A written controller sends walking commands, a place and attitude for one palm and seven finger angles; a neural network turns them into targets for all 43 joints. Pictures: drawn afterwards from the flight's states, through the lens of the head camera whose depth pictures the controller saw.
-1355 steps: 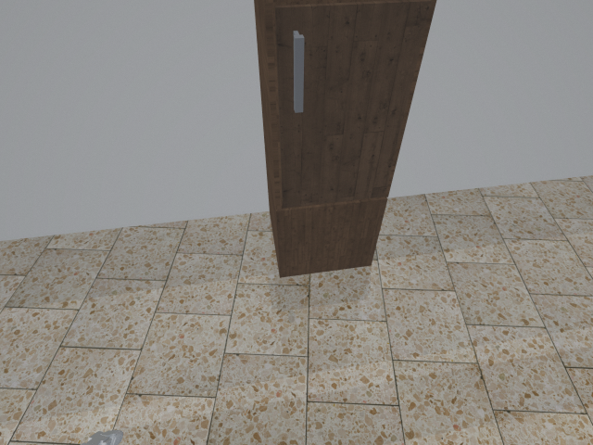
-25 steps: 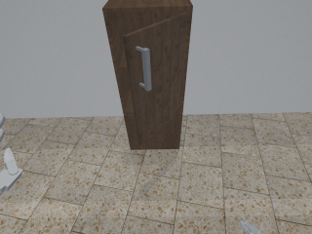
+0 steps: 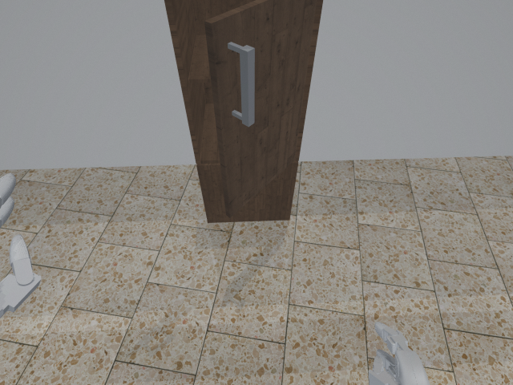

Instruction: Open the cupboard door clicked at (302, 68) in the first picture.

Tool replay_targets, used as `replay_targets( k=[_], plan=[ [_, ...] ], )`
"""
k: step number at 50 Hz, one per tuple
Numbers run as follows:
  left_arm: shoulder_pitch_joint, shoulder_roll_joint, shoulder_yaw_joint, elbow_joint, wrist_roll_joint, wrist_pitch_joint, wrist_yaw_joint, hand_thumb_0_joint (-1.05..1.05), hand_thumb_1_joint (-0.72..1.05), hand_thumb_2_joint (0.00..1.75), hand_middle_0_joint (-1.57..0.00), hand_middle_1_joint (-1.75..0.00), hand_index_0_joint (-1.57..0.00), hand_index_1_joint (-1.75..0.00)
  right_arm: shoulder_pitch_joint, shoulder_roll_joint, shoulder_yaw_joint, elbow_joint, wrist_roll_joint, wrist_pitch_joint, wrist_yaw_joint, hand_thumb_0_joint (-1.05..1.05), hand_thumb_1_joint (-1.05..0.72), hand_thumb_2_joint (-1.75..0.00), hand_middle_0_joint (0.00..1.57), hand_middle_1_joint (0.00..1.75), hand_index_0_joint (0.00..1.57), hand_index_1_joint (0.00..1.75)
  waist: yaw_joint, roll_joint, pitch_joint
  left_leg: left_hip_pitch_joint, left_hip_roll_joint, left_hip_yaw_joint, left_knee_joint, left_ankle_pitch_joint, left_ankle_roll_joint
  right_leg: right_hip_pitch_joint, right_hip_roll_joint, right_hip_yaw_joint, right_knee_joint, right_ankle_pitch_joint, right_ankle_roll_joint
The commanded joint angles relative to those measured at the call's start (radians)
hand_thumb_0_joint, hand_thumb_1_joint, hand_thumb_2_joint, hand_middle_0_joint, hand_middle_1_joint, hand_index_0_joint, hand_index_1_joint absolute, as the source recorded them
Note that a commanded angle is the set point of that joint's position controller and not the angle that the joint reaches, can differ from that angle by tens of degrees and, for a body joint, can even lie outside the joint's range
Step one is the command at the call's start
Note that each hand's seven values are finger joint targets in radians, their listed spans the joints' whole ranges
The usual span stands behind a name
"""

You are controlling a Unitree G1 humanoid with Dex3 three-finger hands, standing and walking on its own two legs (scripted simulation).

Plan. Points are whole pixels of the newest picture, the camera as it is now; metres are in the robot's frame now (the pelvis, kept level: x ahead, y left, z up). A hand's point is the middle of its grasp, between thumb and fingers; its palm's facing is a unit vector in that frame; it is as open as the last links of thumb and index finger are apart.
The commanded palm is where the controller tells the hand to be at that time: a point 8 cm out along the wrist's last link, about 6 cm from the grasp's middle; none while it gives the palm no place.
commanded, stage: stop stepping back and stand still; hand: left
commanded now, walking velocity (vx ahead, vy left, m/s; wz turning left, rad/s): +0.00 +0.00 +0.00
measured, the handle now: (241, 86) +0.67 +0.06 +0.12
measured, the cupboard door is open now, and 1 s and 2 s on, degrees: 47 47 47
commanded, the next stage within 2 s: let the arm hang, fingers relaxed in 0.74 s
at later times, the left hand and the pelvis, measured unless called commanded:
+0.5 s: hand out of the picture +0.15 +0.27 +0.15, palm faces +0.41 -0.79 -0.46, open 7.4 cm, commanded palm +0.10 +0.31 +0.18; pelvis -0.04 +0.01 +0.01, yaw +0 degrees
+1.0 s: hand out of the picture +0.12 +0.26 -0.06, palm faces +0.05 -0.89 -0.45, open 7.4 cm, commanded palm none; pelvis -0.06 +0.02 -0.01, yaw +1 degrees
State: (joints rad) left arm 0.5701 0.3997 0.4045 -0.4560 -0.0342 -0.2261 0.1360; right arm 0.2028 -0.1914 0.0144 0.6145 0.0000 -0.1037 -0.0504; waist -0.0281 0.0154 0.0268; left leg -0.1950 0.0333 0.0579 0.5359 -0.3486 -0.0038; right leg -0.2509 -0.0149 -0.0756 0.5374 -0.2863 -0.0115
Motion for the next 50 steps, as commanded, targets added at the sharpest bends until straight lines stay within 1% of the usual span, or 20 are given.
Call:
replay_targets(
  k=[1,4,8,12,17,19,20,24,25,29,34,36,41,42,43,44,46,47,49,50],
  plan=[
    [-0.013,0.214,0.183,-0.274,-0.011,-0.061,0.032,0.0,0.9,0.9,-0.2,-0.3,-0.2,-0.3,-0.076,-0.131,-0.054,-0.169,0.006,-0.044,-0.019,0.0,-0.9,-0.9,0.2,0.3,0.2,0.3,0.026,0.077,-0.149,-0.002,0.083,-0.079,-0.131,0.582,0.02,0.16,-0.019,0.048,0.001,0.415,0.013],
    [-0.029,0.202,0.167,-0.287,-0.006,-0.06,0.03,0.0,0.9,0.9,-0.2,-0.3,-0.2,-0.3,-0.067,-0.127,-0.053,-0.165,0.004,-0.053,-0.019,0.0,-0.9,-0.9,0.2,0.3,0.2,0.3,0.03,0.146,-0.156,0.02,0.089,-0.058,-0.138,0.64,0.011,0.152,-0.008,0.022,0.005,0.341,0.02],
    [-0.025,0.163,0.137,-0.21,-0.007,-0.051,0.03,0.0,0.9,0.9,-0.2,-0.3,-0.2,-0.3,-0.063,-0.135,-0.054,-0.158,0.007,-0.06,-0.019,0.0,-0.9,-0.9,0.2,0.3,0.2,0.3,0.03,0.079,-0.118,-0.068,0.081,-0.057,-0.163,0.408,0.014,0.192,-0.02,0.043,-0.047,0.32,0.021],
    [-0.017,0.146,0.127,-0.15,-0.01,-0.047,0.029,0.0,0.9,0.9,-0.2,-0.3,-0.2,-0.3,-0.067,-0.138,-0.055,-0.153,0.009,-0.054,-0.02,0.0,-0.9,-0.9,0.2,0.3,0.2,0.3,0.026,0.012,-0.087,-0.111,0.056,-0.064,-0.18,0.217,0.014,0.173,-0.039,0.083,-0.107,0.259,0.016],
    [-0.065,0.153,0.119,-0.16,-0.001,-0.046,0.028,0.0,0.9,0.9,-0.2,-0.3,-0.2,-0.3,-0.079,-0.138,-0.052,-0.152,0.003,-0.052,-0.025,0.0,-0.9,-0.9,0.2,0.3,0.2,0.3,0.029,0.018,-0.05,-0.149,0.046,-0.076,-0.218,0.045,0.024,0.132,-0.038,0.105,-0.163,0.107,0.018],
    [-0.089,0.152,0.111,-0.182,0.002,-0.047,0.029,0.0,0.9,0.9,-0.2,-0.3,-0.2,-0.3,-0.08,-0.139,-0.054,-0.156,0.004,-0.055,-0.026,0.0,-0.9,-0.9,0.2,0.3,0.2,0.3,0.03,0.021,-0.057,-0.144,0.038,-0.073,-0.217,0.031,0.026,0.132,-0.036,0.109,-0.176,0.091,0.018],
    [-0.102,0.18,0.13,-0.205,0.006,-0.049,0.032,0.0,0.9,0.9,-0.2,-0.3,-0.2,-0.3,-0.088,-0.143,-0.056,-0.157,0.001,-0.059,-0.028,0.0,-0.9,-0.9,0.2,0.3,0.2,0.3,0.031,0.039,-0.061,-0.142,0.035,-0.077,-0.222,0.02,0.024,0.129,-0.039,0.109,-0.185,0.07,0.017],
    [-0.094,0.159,0.113,-0.22,0.008,-0.05,0.036,0.0,0.9,0.9,-0.2,-0.3,-0.2,-0.3,-0.073,-0.139,-0.054,-0.159,0.002,-0.067,-0.029,0.0,-0.9,-0.9,0.2,0.3,0.2,0.3,0.033,0.083,-0.081,-0.145,0.037,-0.077,-0.23,0.045,0.024,0.161,-0.028,0.094,-0.164,0.115,0.018],
    [-0.082,0.175,0.129,-0.214,0.009,-0.048,0.037,0.0,0.9,0.9,-0.2,-0.3,-0.2,-0.3,-0.078,-0.14,-0.055,-0.16,0.0,-0.069,-0.03,0.0,-0.9,-0.9,0.2,0.3,0.2,0.3,0.035,0.075,-0.078,-0.147,0.036,-0.08,-0.234,0.04,0.022,0.158,-0.031,0.091,-0.171,0.104,0.018],
    [-0.065,0.149,0.112,-0.175,0.005,-0.045,0.037,0.0,0.9,0.9,-0.2,-0.3,-0.2,-0.3,-0.066,-0.14,-0.054,-0.156,0.003,-0.069,-0.029,0.0,-0.9,-0.9,0.2,0.3,0.2,0.3,0.033,0.038,-0.069,-0.147,0.035,-0.077,-0.221,0.061,0.02,0.152,-0.032,0.097,-0.181,0.126,0.018],
    [-0.069,0.139,0.101,-0.125,0.003,-0.038,0.032,0.0,0.9,0.9,-0.2,-0.3,-0.2,-0.3,-0.066,-0.143,-0.056,-0.147,0.004,-0.063,-0.028,0.0,-0.9,-0.9,0.2,0.3,0.2,0.3,0.029,-0.01,-0.05,-0.133,0.029,-0.073,-0.203,0.037,0.02,0.106,-0.044,0.119,-0.23,0.062,0.017],
    [-0.087,0.145,0.098,-0.139,0.006,-0.038,0.032,0.0,0.9,0.9,-0.2,-0.3,-0.2,-0.3,-0.071,-0.143,-0.056,-0.147,0.004,-0.064,-0.029,0.0,-0.9,-0.9,0.2,0.3,0.2,0.3,0.029,-0.002,-0.048,-0.133,0.029,-0.075,-0.213,0.029,0.019,0.104,-0.042,0.11,-0.233,0.039,0.019],
    [-0.09,0.162,0.108,-0.191,0.01,-0.038,0.034,0.0,0.9,0.9,-0.2,-0.3,-0.2,-0.3,-0.074,-0.142,-0.053,-0.153,0.002,-0.066,-0.031,0.0,-0.9,-0.9,0.2,0.3,0.2,0.3,0.034,0.042,-0.075,-0.144,0.032,-0.083,-0.23,0.064,0.021,0.156,-0.03,0.086,-0.195,0.102,0.022],
    [-0.157,0.011,-0.295,0.622,0.083,0.12,-0.107,0.0,0.9,0.9,-0.2,-0.3,-0.2,-0.3,-0.119,-0.333,-0.102,0.121,-0.003,-0.086,0.067,0.0,-0.9,-0.9,0.2,0.3,0.2,0.3,-0.02,0.065,0.043,-0.23,0.074,-0.154,-0.083,0.229,0.039,-0.029,-0.093,0.043,-0.042,0.179,-0.01],
    [-0.146,-0.01,-0.263,0.652,0.064,0.193,-0.129,0.0,0.9,0.9,-0.2,-0.3,-0.2,-0.3,-0.033,-0.273,-0.094,0.116,-0.001,-0.015,0.067,0.0,-0.9,-0.9,0.2,0.3,0.2,0.3,-0.004,0.093,-0.027,-0.169,0.093,-0.133,-0.111,0.29,0.039,-0.047,-0.077,0.084,-0.041,0.125,-0.015],
    [-0.151,-0.018,-0.268,0.636,0.061,0.216,-0.134,0.0,0.9,0.9,-0.2,-0.3,-0.2,-0.3,-0.022,-0.268,-0.088,0.093,-0.003,0.006,0.062,0.0,-0.9,-0.9,0.2,0.3,0.2,0.3,-0.006,0.138,-0.01,-0.196,0.116,-0.144,-0.134,0.253,0.053,-0.057,-0.055,0.064,0.004,0.04,-0.009],
    [-0.206,-0.017,-0.284,0.706,0.07,0.213,-0.136,0.0,0.9,0.9,-0.2,-0.3,-0.2,-0.3,-0.039,-0.258,-0.079,0.096,-0.017,0.024,0.058,0.0,-0.9,-0.9,0.2,0.3,0.2,0.3,0.012,0.028,-0.057,-0.244,0.124,-0.196,-0.144,0.209,0.084,-0.009,-0.038,0.07,0.052,0.0,-0.022],
    [-0.223,0.0,-0.288,0.754,0.073,0.211,-0.136,0.0,0.9,0.9,-0.2,-0.3,-0.2,-0.3,-0.048,-0.261,-0.074,0.098,-0.021,0.031,0.057,0.0,-0.9,-0.9,0.2,0.3,0.2,0.3,0.02,-0.06,-0.07,-0.237,0.116,-0.198,-0.13,0.213,0.087,0.022,-0.044,0.079,0.033,0.033,-0.028],
    [-0.272,0.041,-0.296,0.867,0.08,0.207,-0.136,0.0,0.9,0.9,-0.2,-0.3,-0.2,-0.3,-0.038,-0.264,-0.075,0.124,-0.021,0.049,0.057,0.0,-0.9,-0.9,0.2,0.3,0.2,0.3,0.023,-0.244,-0.117,-0.166,0.058,-0.15,-0.047,0.193,0.067,0.031,-0.106,0.131,-0.06,0.099,-0.05],
    [-0.305,0.056,-0.304,0.921,0.078,0.208,-0.133,0.0,0.9,0.9,-0.2,-0.3,-0.2,-0.3,-0.023,-0.255,-0.074,0.135,-0.018,0.06,0.059,0.0,-0.9,-0.9,0.2,0.3,0.2,0.3,0.011,-0.271,-0.122,-0.123,0.023,-0.122,-0.008,0.172,0.054,-0.002,-0.149,0.162,-0.1,0.1,-0.076]
  ],
)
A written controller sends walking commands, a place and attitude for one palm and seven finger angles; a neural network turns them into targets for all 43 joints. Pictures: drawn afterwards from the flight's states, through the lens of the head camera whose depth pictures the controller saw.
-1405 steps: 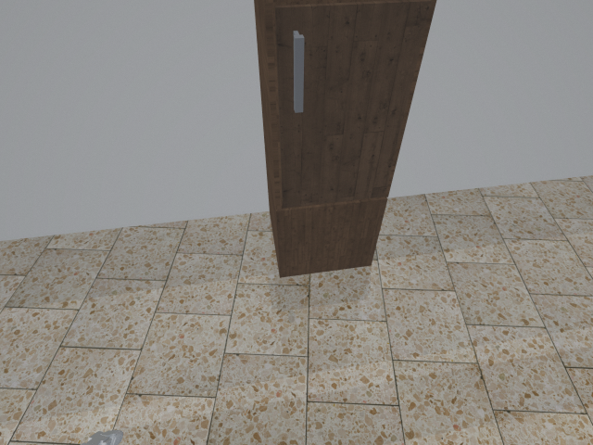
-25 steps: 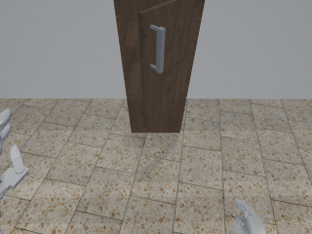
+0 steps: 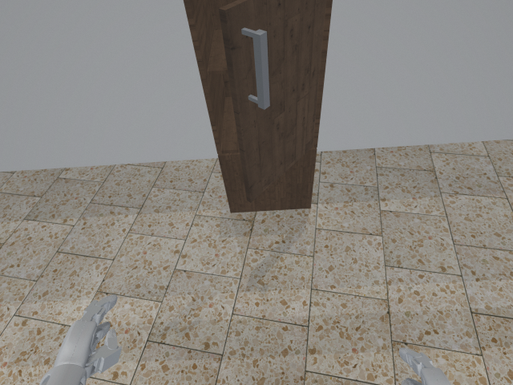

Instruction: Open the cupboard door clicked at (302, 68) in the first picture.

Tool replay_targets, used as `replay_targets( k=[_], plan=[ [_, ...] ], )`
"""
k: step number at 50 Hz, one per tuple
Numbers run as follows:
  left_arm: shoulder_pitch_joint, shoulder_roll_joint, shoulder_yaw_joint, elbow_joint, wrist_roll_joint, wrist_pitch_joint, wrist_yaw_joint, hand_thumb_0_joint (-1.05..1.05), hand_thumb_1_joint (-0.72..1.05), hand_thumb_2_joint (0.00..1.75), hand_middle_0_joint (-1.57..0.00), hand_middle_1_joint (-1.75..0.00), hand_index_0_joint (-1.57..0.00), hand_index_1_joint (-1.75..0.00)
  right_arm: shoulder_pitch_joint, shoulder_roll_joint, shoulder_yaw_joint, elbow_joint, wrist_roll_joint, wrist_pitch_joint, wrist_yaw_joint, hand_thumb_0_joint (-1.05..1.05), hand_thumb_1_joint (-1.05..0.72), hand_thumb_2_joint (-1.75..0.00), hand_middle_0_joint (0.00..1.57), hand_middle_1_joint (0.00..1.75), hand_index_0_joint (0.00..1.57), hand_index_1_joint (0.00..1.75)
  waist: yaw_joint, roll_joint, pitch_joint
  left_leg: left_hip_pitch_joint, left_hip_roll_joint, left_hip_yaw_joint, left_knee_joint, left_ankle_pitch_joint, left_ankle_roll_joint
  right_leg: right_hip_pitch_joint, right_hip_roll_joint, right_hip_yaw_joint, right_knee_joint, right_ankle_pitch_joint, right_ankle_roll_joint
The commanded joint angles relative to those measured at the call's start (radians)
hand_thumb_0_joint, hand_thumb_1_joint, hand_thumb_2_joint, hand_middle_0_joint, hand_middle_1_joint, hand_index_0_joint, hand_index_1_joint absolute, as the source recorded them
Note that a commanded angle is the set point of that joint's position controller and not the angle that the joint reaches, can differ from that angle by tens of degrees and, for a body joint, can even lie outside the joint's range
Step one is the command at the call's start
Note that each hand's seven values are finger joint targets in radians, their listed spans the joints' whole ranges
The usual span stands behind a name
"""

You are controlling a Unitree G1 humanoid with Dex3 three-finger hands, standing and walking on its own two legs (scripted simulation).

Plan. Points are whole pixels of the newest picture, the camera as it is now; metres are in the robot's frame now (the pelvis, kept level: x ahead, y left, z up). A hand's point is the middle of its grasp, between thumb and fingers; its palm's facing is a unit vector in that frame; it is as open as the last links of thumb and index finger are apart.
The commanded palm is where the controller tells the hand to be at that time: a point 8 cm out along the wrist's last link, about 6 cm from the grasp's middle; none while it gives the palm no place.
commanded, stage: let the arm hang, fingers relaxed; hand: left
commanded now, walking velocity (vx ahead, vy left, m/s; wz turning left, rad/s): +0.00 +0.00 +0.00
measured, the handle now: (255, 70) +0.73 +0.03 +0.12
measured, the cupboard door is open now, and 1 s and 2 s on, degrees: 47 47 47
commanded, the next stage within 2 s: look to check the result in 0.94 s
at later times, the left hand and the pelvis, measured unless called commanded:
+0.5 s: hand out of the picture +0.01 +0.21 -0.15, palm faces +0.02 -0.95 -0.31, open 7.3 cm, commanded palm none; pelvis +0.01 -0.02 +0.01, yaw +1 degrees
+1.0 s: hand out of the picture +0.10 +0.19 -0.15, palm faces +0.00 -0.96 -0.27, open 7.4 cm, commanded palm none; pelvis +0.04 -0.02 +0.02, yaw +1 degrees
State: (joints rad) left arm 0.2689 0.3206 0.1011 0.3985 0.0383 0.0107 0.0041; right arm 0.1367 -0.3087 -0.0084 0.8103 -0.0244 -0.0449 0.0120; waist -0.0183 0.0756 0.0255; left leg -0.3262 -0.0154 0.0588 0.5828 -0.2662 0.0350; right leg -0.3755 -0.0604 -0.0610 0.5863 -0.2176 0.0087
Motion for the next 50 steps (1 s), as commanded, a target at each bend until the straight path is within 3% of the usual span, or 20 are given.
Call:
replay_targets(
  k=[1,2,3,6,8,10,14,17,26,33,50],
  plan=[
    [-0.032,0.129,-0.014,0.122,0.001,-0.023,0.001,0.0,0.9,0.9,-0.2,-0.3,-0.2,-0.3,0.06,-0.109,-0.043,-0.038,0.005,0.013,-0.004,0.0,-0.9,-0.9,0.2,0.3,0.2,0.3,-0.009,-0.328,-0.122,0.051,0.049,-0.096,-0.034,0.079,0.005,0.099,-0.13,0.161,-0.171,0.038,-0.11],
    [-0.055,0.119,-0.027,0.173,-0.004,-0.018,0.004,0.0,0.9,0.9,-0.2,-0.3,-0.2,-0.3,0.069,-0.092,-0.035,-0.016,0.003,0.022,-0.006,0.0,-0.9,-0.9,0.2,0.3,0.2,0.3,-0.014,-0.288,-0.121,0.084,0.043,-0.085,-0.035,0.078,-0.002,0.083,-0.134,0.166,-0.179,0.035,-0.113],
    [-0.071,0.108,-0.04,0.218,-0.008,-0.013,0.006,0.0,0.9,0.9,-0.2,-0.3,-0.2,-0.3,0.073,-0.076,-0.028,0.003,0.002,0.03,-0.007,0.0,-0.9,-0.9,0.2,0.3,0.2,0.3,-0.016,-0.209,-0.104,0.099,0.051,-0.086,-0.056,0.085,-0.006,0.066,-0.125,0.152,-0.181,-0.001,-0.105],
    [-0.053,0.076,-0.058,0.345,-0.016,-0.01,0.013,0.0,0.9,0.9,-0.2,-0.3,-0.2,-0.3,0.049,-0.062,-0.017,0.049,-0.001,0.037,-0.01,0.0,-0.9,-0.9,0.2,0.3,0.2,0.3,0.01,0.008,-0.074,0.035,0.1,-0.144,-0.17,0.087,0.001,0.142,-0.059,0.111,-0.154,-0.038,-0.063],
    [-0.022,0.061,-0.062,0.426,-0.02,-0.012,0.015,0.0,0.9,0.9,-0.2,-0.3,-0.2,-0.3,0.048,-0.052,-0.013,0.08,0.0,0.04,-0.015,0.0,-0.9,-0.9,0.2,0.3,0.2,0.3,0.024,0.069,-0.068,0.005,0.107,-0.149,-0.21,0.04,-0.002,0.194,-0.049,0.102,-0.164,-0.03,-0.054],
    [-0.006,0.05,-0.051,0.479,-0.02,-0.016,0.018,0.0,0.9,0.9,-0.2,-0.3,-0.2,-0.3,0.07,-0.051,-0.018,0.106,0.0,0.045,-0.02,0.0,-0.9,-0.9,0.2,0.3,0.2,0.3,0.027,0.081,-0.053,0.0,0.106,-0.145,-0.213,0.0,-0.006,0.211,-0.05,0.097,-0.197,-0.044,-0.061],
    [-0.024,0.059,-0.054,0.563,-0.025,-0.02,0.015,0.0,0.9,0.9,-0.2,-0.3,-0.2,-0.3,0.116,-0.043,-0.024,0.164,0.001,0.052,-0.024,0.0,-0.9,-0.9,0.2,0.3,0.2,0.3,0.018,0.051,-0.006,0.001,0.1,-0.14,-0.246,-0.091,-0.007,0.186,-0.055,0.107,-0.252,-0.123,-0.068],
    [-0.042,0.064,-0.052,0.605,-0.024,-0.022,0.014,0.0,0.9,0.9,-0.2,-0.3,-0.2,-0.3,0.145,-0.053,-0.031,0.192,0.003,0.052,-0.026,0.0,-0.9,-0.9,0.2,0.3,0.2,0.3,0.012,-0.046,0.024,0.018,0.106,-0.142,-0.255,-0.099,-0.001,0.162,-0.056,0.106,-0.277,-0.158,-0.068],
    [-0.064,0.08,-0.048,0.671,-0.025,-0.03,0.017,0.0,0.9,0.9,-0.2,-0.3,-0.2,-0.3,0.146,-0.055,-0.033,0.247,0.005,0.042,-0.028,0.0,-0.9,-0.9,0.2,0.3,0.2,0.3,0.012,-0.126,0.033,0.078,0.109,-0.121,-0.261,0.002,0.003,0.161,-0.066,0.104,-0.296,-0.118,-0.066],
    [-0.094,0.092,-0.048,0.682,-0.025,-0.033,0.016,0.0,0.9,0.9,-0.2,-0.3,-0.2,-0.3,0.1,-0.068,-0.028,0.265,0.003,0.036,-0.027,0.0,-0.9,-0.9,0.2,0.3,0.2,0.3,0.017,-0.089,0.042,0.086,0.117,-0.129,-0.293,0.043,-0.002,0.187,-0.063,0.104,-0.293,-0.062,-0.059],
    [-0.139,0.112,-0.047,0.684,-0.026,-0.048,0.017,0.0,0.9,0.9,-0.2,-0.3,-0.2,-0.3,0.027,-0.109,-0.027,0.269,0.006,0.026,-0.033,0.0,-0.9,-0.9,0.2,0.3,0.2,0.3,0.017,-0.057,-0.041,0.178,0.133,-0.12,-0.302,0.199,-0.016,0.279,-0.075,0.087,-0.293,0.162,-0.058]
  ],
)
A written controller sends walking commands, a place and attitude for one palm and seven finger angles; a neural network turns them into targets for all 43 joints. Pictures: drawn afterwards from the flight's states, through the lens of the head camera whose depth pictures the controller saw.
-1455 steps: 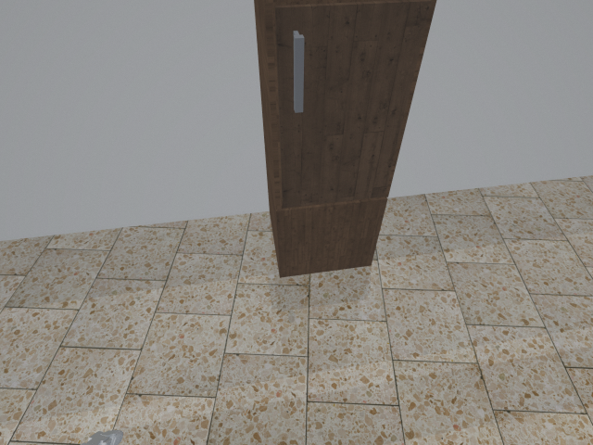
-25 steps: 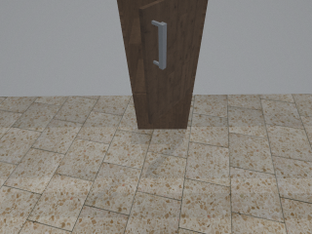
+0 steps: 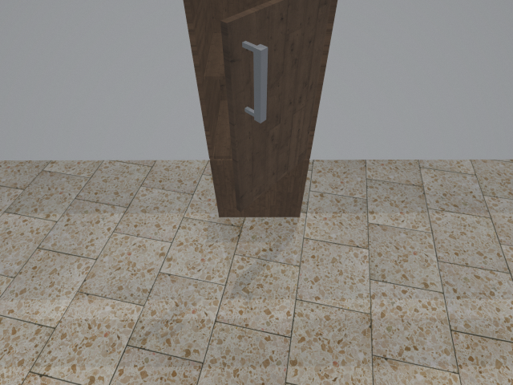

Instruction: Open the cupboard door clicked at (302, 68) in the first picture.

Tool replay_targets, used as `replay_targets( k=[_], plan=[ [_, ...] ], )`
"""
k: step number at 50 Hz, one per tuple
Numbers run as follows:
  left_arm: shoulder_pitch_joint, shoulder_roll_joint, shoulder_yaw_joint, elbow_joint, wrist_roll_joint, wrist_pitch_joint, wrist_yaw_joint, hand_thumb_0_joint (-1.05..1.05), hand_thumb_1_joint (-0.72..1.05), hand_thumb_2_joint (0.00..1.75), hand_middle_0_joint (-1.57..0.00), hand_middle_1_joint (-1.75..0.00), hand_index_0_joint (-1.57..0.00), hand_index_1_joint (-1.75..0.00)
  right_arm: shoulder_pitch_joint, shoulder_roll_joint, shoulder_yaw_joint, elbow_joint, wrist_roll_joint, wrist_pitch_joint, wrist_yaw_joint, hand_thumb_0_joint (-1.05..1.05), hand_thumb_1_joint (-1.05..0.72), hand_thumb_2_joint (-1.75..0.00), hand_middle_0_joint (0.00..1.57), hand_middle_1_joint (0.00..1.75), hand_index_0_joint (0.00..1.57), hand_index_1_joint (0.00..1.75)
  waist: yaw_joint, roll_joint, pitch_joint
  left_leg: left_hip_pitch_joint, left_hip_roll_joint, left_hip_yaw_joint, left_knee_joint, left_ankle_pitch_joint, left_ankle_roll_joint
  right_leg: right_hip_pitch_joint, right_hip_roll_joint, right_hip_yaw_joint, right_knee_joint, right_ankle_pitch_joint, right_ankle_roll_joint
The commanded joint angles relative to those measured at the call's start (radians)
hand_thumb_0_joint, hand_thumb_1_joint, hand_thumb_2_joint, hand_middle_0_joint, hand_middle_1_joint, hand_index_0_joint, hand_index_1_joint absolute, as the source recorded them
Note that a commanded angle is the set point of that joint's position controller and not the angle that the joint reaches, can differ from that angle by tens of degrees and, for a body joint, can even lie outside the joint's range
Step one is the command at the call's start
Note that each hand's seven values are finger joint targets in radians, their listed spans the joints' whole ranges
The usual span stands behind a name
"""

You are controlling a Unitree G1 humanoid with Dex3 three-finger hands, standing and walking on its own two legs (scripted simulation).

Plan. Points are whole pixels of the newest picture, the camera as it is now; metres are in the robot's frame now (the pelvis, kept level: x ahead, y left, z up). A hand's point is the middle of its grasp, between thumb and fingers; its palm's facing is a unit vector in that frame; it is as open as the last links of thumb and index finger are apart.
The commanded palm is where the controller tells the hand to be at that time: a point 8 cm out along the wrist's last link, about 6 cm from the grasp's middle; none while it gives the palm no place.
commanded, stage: look to check the result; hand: left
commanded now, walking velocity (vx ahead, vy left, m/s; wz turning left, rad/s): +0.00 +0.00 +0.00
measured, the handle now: (254, 83) +0.69 +0.04 +0.10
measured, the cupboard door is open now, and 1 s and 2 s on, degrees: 47 47 47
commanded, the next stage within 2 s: walk to a spot facing it in 0.52 s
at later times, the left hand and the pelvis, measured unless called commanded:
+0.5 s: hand out of the picture +0.08 +0.22 -0.16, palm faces +0.00 -0.95 -0.32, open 7.4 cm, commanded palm none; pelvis +0.02 -0.01 +0.00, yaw +0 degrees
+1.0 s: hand out of the picture +0.08 +0.19 -0.18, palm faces -0.13 -0.96 -0.24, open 7.4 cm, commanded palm none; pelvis +0.01 -0.01 -0.01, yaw -9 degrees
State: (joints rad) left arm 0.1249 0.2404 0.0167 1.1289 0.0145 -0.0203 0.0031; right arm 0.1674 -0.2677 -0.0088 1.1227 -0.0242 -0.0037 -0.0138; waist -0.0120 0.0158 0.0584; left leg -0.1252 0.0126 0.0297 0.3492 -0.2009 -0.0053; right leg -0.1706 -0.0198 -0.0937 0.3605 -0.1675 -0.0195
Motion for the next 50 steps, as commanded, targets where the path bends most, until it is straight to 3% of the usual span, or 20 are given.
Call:
replay_targets(
  k=[1,11,15,32,34,36,41,44,45,47,48,49,50],
  plan=[
    [-0.002,0.192,0.037,-0.045,-0.004,-0.016,0.017,0.0,0.9,0.9,-0.2,-0.3,-0.2,-0.3,-0.005,-0.147,-0.026,-0.042,0.006,-0.015,-0.008,0.0,-0.9,-0.9,0.2,0.3,0.2,0.3,0.009,-0.002,-0.063,-0.028,0.106,-0.092,-0.072,0.135,0.023,0.074,-0.117,0.118,-0.068,0.117,-0.029],
    [-0.006,0.202,0.036,-0.04,-0.004,-0.017,0.018,0.0,0.9,0.9,-0.2,-0.3,-0.2,-0.3,-0.022,-0.166,-0.025,-0.041,0.007,-0.014,-0.01,0.0,-0.9,-0.9,0.2,0.3,0.2,0.3,0.006,-0.008,-0.075,0.008,0.112,-0.086,-0.076,0.165,0.023,0.083,-0.116,0.118,-0.073,0.165,-0.029],
    [-0.006,0.212,0.037,-0.042,-0.004,-0.021,0.019,0.0,0.9,0.9,-0.2,-0.3,-0.2,-0.3,-0.025,-0.175,-0.026,-0.043,0.009,-0.014,-0.011,0.0,-0.9,-0.9,0.2,0.3,0.2,0.3,0.007,-0.04,-0.082,0.022,0.113,-0.083,-0.076,0.179,0.024,0.088,-0.115,0.118,-0.075,0.196,-0.029],
    [-0.017,0.224,0.036,-0.044,-0.004,-0.021,0.019,0.0,0.9,0.9,-0.2,-0.3,-0.2,-0.3,-0.038,-0.183,-0.023,-0.039,0.007,-0.015,-0.011,0.0,-0.9,-0.9,0.2,0.3,0.2,0.3,0.008,-0.014,-0.071,0.033,0.116,-0.075,-0.09,0.19,0.018,0.101,-0.118,0.125,-0.083,0.227,-0.03],
    [-0.014,0.208,0.037,-0.049,-0.004,-0.014,0.018,0.0,0.9,0.9,-0.2,-0.3,-0.2,-0.3,-0.024,-0.165,-0.022,-0.04,0.005,-0.012,-0.014,0.0,-0.9,-0.9,0.2,0.3,0.2,0.3,0.004,-0.017,-0.075,0.047,0.123,-0.054,-0.07,0.196,0.012,0.08,-0.114,0.142,-0.068,0.263,-0.03],
    [0.017,0.143,0.029,-0.045,-0.005,0.006,0.022,0.0,0.9,0.9,-0.2,-0.3,-0.2,-0.3,0.026,-0.087,-0.012,-0.033,0.005,0.004,-0.019,0.0,-0.9,-0.9,0.2,0.3,0.2,0.3,0.0,-0.018,-0.069,0.037,0.125,-0.018,-0.029,0.179,-0.001,0.057,-0.116,0.15,-0.036,0.292,-0.023],
    [0.035,0.17,0.058,-0.094,0.003,0.035,0.016,0.0,0.9,0.9,-0.2,-0.3,-0.2,-0.3,0.049,-0.106,-0.038,-0.085,0.007,0.023,-0.03,0.0,-0.9,-0.9,0.2,0.3,0.2,0.3,0.0,-0.044,-0.063,-0.004,0.131,0.038,0.061,0.099,-0.003,0.002,-0.112,0.208,0.035,0.324,-0.042],
    [0.035,0.169,0.069,-0.127,0.006,0.046,0.01,0.0,0.9,0.9,-0.2,-0.3,-0.2,-0.3,0.05,-0.104,-0.052,-0.119,0.006,0.028,-0.034,0.0,-0.9,-0.9,0.2,0.3,0.2,0.3,-0.004,-0.066,-0.059,-0.011,0.132,0.051,0.102,0.033,0.002,-0.061,-0.11,0.25,0.053,0.282,-0.055],
    [0.036,0.165,0.071,-0.136,0.006,0.048,0.009,0.0,0.9,0.9,-0.2,-0.3,-0.2,-0.3,0.05,-0.104,-0.054,-0.127,0.008,0.029,-0.033,0.0,-0.9,-0.9,0.2,0.3,0.2,0.3,-0.003,-0.047,-0.058,-0.009,0.136,0.048,0.104,0.012,0.006,-0.084,-0.098,0.258,0.06,0.245,-0.053],
    [0.023,0.148,0.074,-0.165,0.007,0.053,0.003,0.0,0.9,0.9,-0.2,-0.3,-0.2,-0.3,0.063,-0.109,-0.062,-0.14,0.003,0.026,-0.035,0.0,-0.9,-0.9,0.2,0.3,0.2,0.3,-0.009,0.008,-0.05,0.001,0.18,0.011,0.067,-0.004,0.026,-0.145,-0.055,0.241,0.123,0.193,-0.041],
    [0.018,0.135,0.074,-0.177,0.007,0.056,-0.001,0.0,0.9,0.9,-0.2,-0.3,-0.2,-0.3,0.063,-0.124,-0.067,-0.145,0.0,0.025,-0.036,0.0,-0.9,-0.9,0.2,0.3,0.2,0.3,-0.009,0.063,-0.039,0.007,0.225,-0.023,0.029,-0.011,0.047,-0.187,-0.02,0.208,0.191,0.149,-0.027],
    [0.017,0.113,0.073,-0.191,0.007,0.059,-0.007,0.0,0.9,0.9,-0.2,-0.3,-0.2,-0.3,0.064,-0.143,-0.075,-0.154,-0.004,0.022,-0.038,0.0,-0.9,-0.9,0.2,0.3,0.2,0.3,-0.008,0.135,-0.035,0.002,0.294,-0.078,-0.024,0.01,0.083,-0.22,0.019,0.154,0.314,0.057,-0.011],
    [0.011,0.096,0.076,-0.202,0.008,0.065,-0.011,0.0,0.9,0.9,-0.2,-0.3,-0.2,-0.3,0.062,-0.155,-0.079,-0.158,-0.004,0.017,-0.038,0.0,-0.9,-0.9,0.2,0.3,0.2,0.3,-0.003,0.205,-0.024,-0.002,0.386,-0.126,-0.077,0.086,0.142,-0.263,0.036,0.099,0.49,-0.215,0.006]
  ],
)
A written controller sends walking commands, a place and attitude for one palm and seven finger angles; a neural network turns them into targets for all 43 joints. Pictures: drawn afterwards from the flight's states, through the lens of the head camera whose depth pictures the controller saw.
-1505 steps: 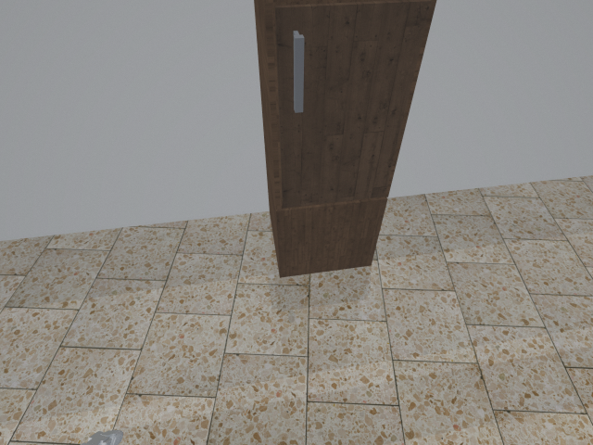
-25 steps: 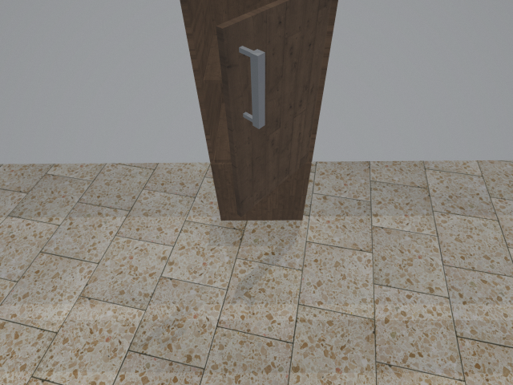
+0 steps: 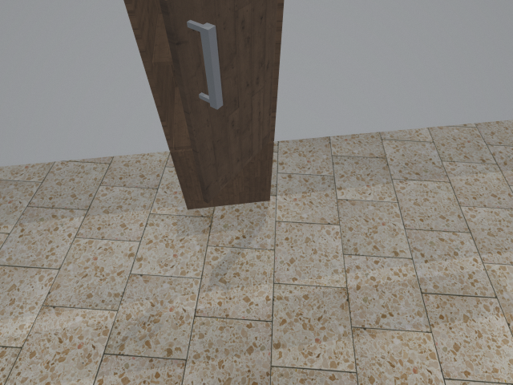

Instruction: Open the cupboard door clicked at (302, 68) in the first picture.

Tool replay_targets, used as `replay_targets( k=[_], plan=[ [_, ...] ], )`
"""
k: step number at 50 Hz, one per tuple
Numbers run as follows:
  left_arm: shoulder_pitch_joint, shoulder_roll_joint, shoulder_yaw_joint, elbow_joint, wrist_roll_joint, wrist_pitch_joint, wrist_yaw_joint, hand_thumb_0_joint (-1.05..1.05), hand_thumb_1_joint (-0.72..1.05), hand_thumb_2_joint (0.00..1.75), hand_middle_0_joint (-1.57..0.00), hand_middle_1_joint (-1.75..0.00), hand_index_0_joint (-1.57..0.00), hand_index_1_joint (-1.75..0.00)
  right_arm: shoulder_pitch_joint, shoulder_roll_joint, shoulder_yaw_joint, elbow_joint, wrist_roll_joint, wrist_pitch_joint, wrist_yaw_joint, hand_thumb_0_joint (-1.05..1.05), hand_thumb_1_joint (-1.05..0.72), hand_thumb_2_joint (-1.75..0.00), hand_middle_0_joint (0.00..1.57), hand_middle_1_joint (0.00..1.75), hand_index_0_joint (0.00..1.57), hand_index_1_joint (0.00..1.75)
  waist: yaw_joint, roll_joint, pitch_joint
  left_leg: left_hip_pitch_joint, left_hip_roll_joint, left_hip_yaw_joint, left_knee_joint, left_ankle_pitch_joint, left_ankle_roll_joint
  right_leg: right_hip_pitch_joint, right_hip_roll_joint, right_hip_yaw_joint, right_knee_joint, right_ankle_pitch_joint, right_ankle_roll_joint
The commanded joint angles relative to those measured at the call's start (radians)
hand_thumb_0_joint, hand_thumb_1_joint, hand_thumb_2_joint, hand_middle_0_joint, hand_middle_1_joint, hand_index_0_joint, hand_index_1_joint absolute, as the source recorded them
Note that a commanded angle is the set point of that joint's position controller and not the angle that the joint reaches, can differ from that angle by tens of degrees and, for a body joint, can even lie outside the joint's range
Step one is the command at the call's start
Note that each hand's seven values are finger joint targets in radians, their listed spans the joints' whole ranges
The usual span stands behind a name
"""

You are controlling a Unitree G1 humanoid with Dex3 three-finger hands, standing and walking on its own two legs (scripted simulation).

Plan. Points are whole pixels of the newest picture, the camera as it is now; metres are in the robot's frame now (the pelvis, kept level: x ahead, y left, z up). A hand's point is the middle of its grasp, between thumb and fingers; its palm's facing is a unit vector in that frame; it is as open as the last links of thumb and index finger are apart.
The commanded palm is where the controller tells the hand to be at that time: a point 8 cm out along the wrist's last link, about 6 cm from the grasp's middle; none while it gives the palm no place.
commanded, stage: walk to a spot facing it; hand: left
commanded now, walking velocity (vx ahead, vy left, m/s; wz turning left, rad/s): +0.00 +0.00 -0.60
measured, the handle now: (205, 67) +0.67 +0.15 +0.12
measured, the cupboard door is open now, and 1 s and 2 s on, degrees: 47 47 47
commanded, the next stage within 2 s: none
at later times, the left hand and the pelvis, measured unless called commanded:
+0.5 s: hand out of the picture +0.07 +0.17 -0.16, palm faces -0.20 -0.94 -0.26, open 7.4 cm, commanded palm none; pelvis -0.01 -0.02 +0.01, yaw -16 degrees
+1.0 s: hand (196, 338) +0.22 +0.13 -0.16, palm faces -0.56 -0.80 -0.23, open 7.4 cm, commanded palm none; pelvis +0.01 +0.00 +0.00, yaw -35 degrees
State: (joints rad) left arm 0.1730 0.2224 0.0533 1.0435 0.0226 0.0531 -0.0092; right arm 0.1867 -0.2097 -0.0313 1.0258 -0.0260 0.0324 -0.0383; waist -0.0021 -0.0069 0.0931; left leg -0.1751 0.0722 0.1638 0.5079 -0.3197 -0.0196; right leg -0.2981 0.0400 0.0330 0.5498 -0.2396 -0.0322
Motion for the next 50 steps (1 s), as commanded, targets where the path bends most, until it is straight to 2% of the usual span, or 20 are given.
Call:
replay_targets(
  k=[1,3,7,8,9,10,11,12,16,25,28,30,31,32,33,34,38,46,48,50],
  plan=[
    [-0.049,0.112,0.046,-0.132,0.002,0.0,0.0,0.0,0.9,0.9,-0.2,-0.3,-0.2,-0.3,0.051,-0.204,-0.055,-0.065,-0.008,-0.025,-0.016,0.0,-0.9,-0.9,0.2,0.3,0.2,0.3,-0.016,0.221,-0.05,0.036,0.37,-0.282,-0.254,0.284,0.201,-0.169,-0.034,-0.019,0.441,-0.269,0.028],
    [-0.035,0.097,0.053,-0.142,0.001,0.001,-0.006,0.0,0.9,0.9,-0.2,-0.3,-0.2,-0.3,0.009,-0.192,-0.053,-0.089,-0.011,-0.031,-0.017,0.0,-0.9,-0.9,0.2,0.3,0.2,0.3,0.014,0.178,-0.033,0.015,0.355,-0.203,-0.203,0.386,0.198,-0.168,-0.076,0.004,0.45,-0.277,0.031],
    [0.107,0.087,0.058,-0.113,0.0,-0.016,-0.013,0.0,0.9,0.9,-0.2,-0.3,-0.2,-0.3,-0.042,-0.207,-0.065,-0.107,-0.007,-0.02,-0.01,0.0,-0.9,-0.9,0.2,0.3,0.2,0.3,0.073,0.089,-0.09,-0.02,0.249,-0.041,0.057,0.347,0.073,0.08,-0.06,-0.086,0.045,-0.052,0.025],
    [0.17,0.154,0.071,-0.096,0.008,-0.03,-0.005,0.0,0.9,0.9,-0.2,-0.3,-0.2,-0.3,-0.043,-0.175,-0.065,-0.121,0.008,-0.014,-0.006,0.0,-0.9,-0.9,0.2,0.3,0.2,0.3,0.099,-0.121,-0.101,-0.12,0.143,0.019,0.272,0.148,0.013,0.171,-0.14,0.066,-0.159,0.198,-0.006],
    [0.191,0.272,0.094,-0.099,0.014,-0.041,0.015,0.0,0.9,0.9,-0.2,-0.3,-0.2,-0.3,-0.056,-0.096,-0.052,-0.17,0.018,-0.013,0.002,0.0,-0.9,-0.9,0.2,0.3,0.2,0.3,0.102,-0.415,-0.09,-0.38,-0.028,0.003,0.561,-0.319,-0.041,0.24,-0.392,0.504,-0.253,0.519,-0.123],
    [0.209,0.27,0.093,-0.097,-0.005,-0.041,0.028,0.0,0.9,0.9,-0.2,-0.3,-0.2,-0.3,-0.06,-0.125,-0.052,-0.173,0.016,0.003,0.003,0.0,-0.9,-0.9,0.2,0.3,0.2,0.3,0.105,-0.306,-0.115,-0.375,-0.009,-0.151,0.667,-0.328,-0.033,0.212,-0.421,0.501,-0.248,0.512,-0.188],
    [0.157,0.263,0.088,-0.117,-0.004,-0.035,0.031,0.0,0.9,0.9,-0.2,-0.3,-0.2,-0.3,-0.059,-0.105,-0.054,-0.167,0.02,0.007,0.011,0.0,-0.9,-0.9,0.2,0.3,0.2,0.3,0.076,-0.21,-0.07,-0.404,0.014,-0.174,0.703,-0.287,-0.028,0.151,-0.399,0.453,-0.26,0.243,-0.222],
    [0.095,0.216,0.084,-0.141,0.003,-0.034,0.038,0.0,0.9,0.9,-0.2,-0.3,-0.2,-0.3,-0.102,-0.105,-0.054,-0.168,0.017,0.001,0.011,0.0,-0.9,-0.9,0.2,0.3,0.2,0.3,0.057,-0.176,-0.05,-0.437,0.021,-0.191,0.706,-0.212,-0.031,0.133,-0.33,0.461,-0.241,0.225,-0.205],
    [0.084,0.18,0.071,-0.15,0.0,-0.049,0.041,0.0,0.9,0.9,-0.2,-0.3,-0.2,-0.3,-0.074,-0.086,-0.049,-0.15,0.017,0.001,0.012,0.0,-0.9,-0.9,0.2,0.3,0.2,0.3,0.027,-0.08,-0.166,-0.366,0.0,-0.183,0.627,-0.097,-0.052,0.207,-0.254,0.338,-0.176,0.429,-0.161],
    [0.111,0.192,0.079,-0.155,0.011,-0.036,0.031,0.0,0.9,0.9,-0.2,-0.3,-0.2,-0.3,-0.155,-0.084,-0.051,-0.203,0.027,-0.006,0.005,0.0,-0.9,-0.9,0.2,0.3,0.2,0.3,0.047,-0.147,-0.12,-0.282,-0.051,-0.19,0.361,-0.128,-0.044,0.155,-0.223,0.429,-0.186,0.386,-0.167],
    [0.065,0.203,0.083,-0.173,0.008,-0.029,0.027,0.0,0.9,0.9,-0.2,-0.3,-0.2,-0.3,-0.102,-0.089,-0.05,-0.198,0.032,-0.014,0.0,0.0,-0.9,-0.9,0.2,0.3,0.2,0.3,0.019,-0.149,-0.13,-0.163,-0.07,-0.192,0.184,-0.094,-0.028,0.086,-0.201,0.45,-0.161,0.364,-0.144],
    [0.018,0.184,0.077,-0.185,0.0,-0.025,0.026,0.0,0.9,0.9,-0.2,-0.3,-0.2,-0.3,-0.017,-0.104,-0.052,-0.172,0.033,-0.025,-0.006,0.0,-0.9,-0.9,0.2,0.3,0.2,0.3,-0.03,-0.11,-0.151,0.063,-0.059,-0.186,-0.039,0.056,-0.023,-0.065,-0.144,0.414,-0.108,0.239,-0.072],
    [0.015,0.135,0.065,-0.2,-0.011,-0.024,0.022,0.0,0.9,0.9,-0.2,-0.3,-0.2,-0.3,0.034,-0.168,-0.059,-0.162,0.025,-0.04,-0.015,0.0,-0.9,-0.9,0.2,0.3,0.2,0.3,-0.052,0.068,-0.177,0.194,0.091,-0.327,-0.187,0.035,0.017,-0.19,-0.043,0.309,0.003,0.065,-0.021],
    [0.03,0.093,0.054,-0.221,-0.02,-0.024,0.007,0.0,0.9,0.9,-0.2,-0.3,-0.2,-0.3,0.038,-0.266,-0.077,-0.178,0.007,-0.045,-0.017,0.0,-0.9,-0.9,0.2,0.3,0.2,0.3,-0.04,0.349,-0.17,0.236,0.365,-0.607,-0.274,0.119,0.118,-0.335,0.07,0.108,0.255,-0.344,0.051],
    [-0.026,0.136,0.06,-0.227,-0.004,-0.023,0.003,0.0,0.9,0.9,-0.2,-0.3,-0.2,-0.3,0.04,-0.274,-0.074,-0.187,0.0,-0.036,-0.023,0.0,-0.9,-0.9,0.2,0.3,0.2,0.3,-0.055,0.24,-0.126,0.116,0.439,-0.62,-0.257,0.242,0.199,-0.324,0.015,0.076,0.451,-0.386,0.071],
    [-0.002,0.139,0.068,-0.24,-0.002,-0.023,-0.006,0.0,0.9,0.9,-0.2,-0.3,-0.2,-0.3,-0.022,-0.246,-0.064,-0.22,-0.007,-0.034,-0.027,0.0,-0.9,-0.9,0.2,0.3,0.2,0.3,-0.007,0.137,-0.095,0.011,0.412,-0.516,-0.242,0.296,0.224,-0.286,-0.02,0.052,0.561,-0.334,0.082],
    [0.025,0.108,0.066,-0.201,0.001,-0.008,-0.025,0.0,0.9,0.9,-0.2,-0.3,-0.2,-0.3,-0.041,-0.164,-0.039,-0.22,-0.007,-0.047,-0.02,0.0,-0.9,-0.9,0.2,0.3,0.2,0.3,0.028,0.201,-0.092,0.039,0.219,-0.232,-0.161,0.538,0.133,-0.304,-0.04,0.004,0.667,-0.185,0.102],
    [-0.091,0.076,0.037,-0.23,-0.003,-0.014,-0.036,0.0,0.9,0.9,-0.2,-0.3,-0.2,-0.3,0.122,-0.201,-0.057,-0.158,-0.008,-0.039,-0.006,0.0,-0.9,-0.9,0.2,0.3,0.2,0.3,-0.043,0.248,-0.128,0.14,0.248,-0.12,-0.094,0.638,0.124,-0.169,-0.05,-0.117,0.285,-0.194,0.077],
    [-0.086,0.077,0.034,-0.225,-0.004,-0.02,-0.039,0.0,0.9,0.9,-0.2,-0.3,-0.2,-0.3,0.128,-0.216,-0.059,-0.155,-0.011,-0.038,-0.001,0.0,-0.9,-0.9,0.2,0.3,0.2,0.3,-0.043,0.246,-0.139,0.125,0.263,-0.107,-0.08,0.523,0.111,-0.087,-0.039,-0.143,0.161,-0.209,0.056],
    [0.006,0.104,0.042,-0.195,-0.001,-0.027,-0.039,0.0,0.9,0.9,-0.2,-0.3,-0.2,-0.3,0.096,-0.218,-0.061,-0.163,-0.005,-0.037,0.008,0.0,-0.9,-0.9,0.2,0.3,0.2,0.3,0.017,0.166,-0.152,-0.011,0.249,-0.07,0.024,0.285,0.064,0.141,-0.03,-0.15,-0.049,-0.088,0.025]
  ],
)
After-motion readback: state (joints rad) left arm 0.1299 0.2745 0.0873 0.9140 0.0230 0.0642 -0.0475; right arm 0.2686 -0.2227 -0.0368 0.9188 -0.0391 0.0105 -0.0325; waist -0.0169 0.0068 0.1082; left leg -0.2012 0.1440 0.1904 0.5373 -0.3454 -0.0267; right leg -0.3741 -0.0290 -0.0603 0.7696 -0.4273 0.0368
